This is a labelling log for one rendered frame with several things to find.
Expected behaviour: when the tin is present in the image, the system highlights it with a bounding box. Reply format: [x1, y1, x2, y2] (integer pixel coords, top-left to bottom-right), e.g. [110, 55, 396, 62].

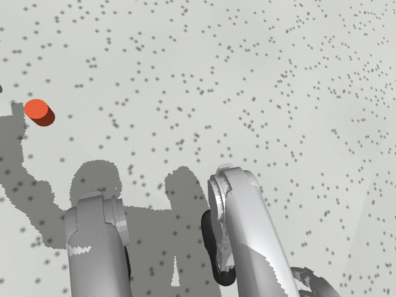
[24, 99, 55, 127]

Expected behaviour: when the right robot foot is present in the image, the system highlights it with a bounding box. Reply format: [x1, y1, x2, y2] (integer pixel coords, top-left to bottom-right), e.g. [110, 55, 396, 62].
[201, 210, 236, 286]

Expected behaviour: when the right robot hand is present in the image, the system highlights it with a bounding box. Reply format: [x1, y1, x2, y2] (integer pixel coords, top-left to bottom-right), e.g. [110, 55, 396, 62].
[290, 267, 340, 297]

